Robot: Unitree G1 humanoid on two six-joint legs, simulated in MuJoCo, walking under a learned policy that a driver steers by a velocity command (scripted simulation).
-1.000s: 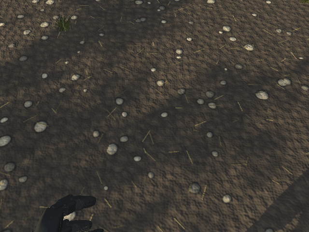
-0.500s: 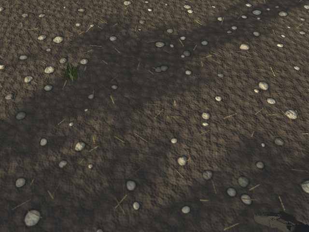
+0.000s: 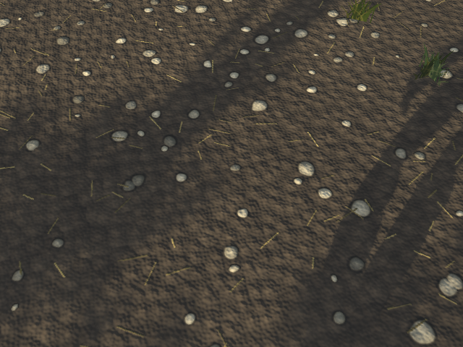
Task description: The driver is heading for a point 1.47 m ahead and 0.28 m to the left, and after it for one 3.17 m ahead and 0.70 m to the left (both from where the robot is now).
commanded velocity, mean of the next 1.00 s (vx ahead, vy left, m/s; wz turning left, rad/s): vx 0.76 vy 0.00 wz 0.03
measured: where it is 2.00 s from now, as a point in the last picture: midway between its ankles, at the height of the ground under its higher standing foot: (241, 180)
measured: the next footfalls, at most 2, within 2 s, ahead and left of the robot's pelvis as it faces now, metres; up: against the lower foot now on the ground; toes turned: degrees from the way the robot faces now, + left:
left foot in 0.36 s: +0.12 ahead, +0.17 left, +0.00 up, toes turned +0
right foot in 0.80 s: +0.50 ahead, -0.10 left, +0.00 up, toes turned -6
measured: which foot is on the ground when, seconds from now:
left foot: up 0.00-0.34, down 0.36-0.80, up 0.82-1.00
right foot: down 0.00-0.36, up 0.38-0.78, down 0.80-1.00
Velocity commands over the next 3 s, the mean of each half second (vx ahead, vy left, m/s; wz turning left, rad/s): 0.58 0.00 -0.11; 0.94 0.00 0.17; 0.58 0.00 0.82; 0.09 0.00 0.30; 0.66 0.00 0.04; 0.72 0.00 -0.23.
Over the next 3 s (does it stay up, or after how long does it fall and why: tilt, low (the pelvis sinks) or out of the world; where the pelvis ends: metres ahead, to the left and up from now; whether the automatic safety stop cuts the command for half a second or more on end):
stays up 1.41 0.27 0.02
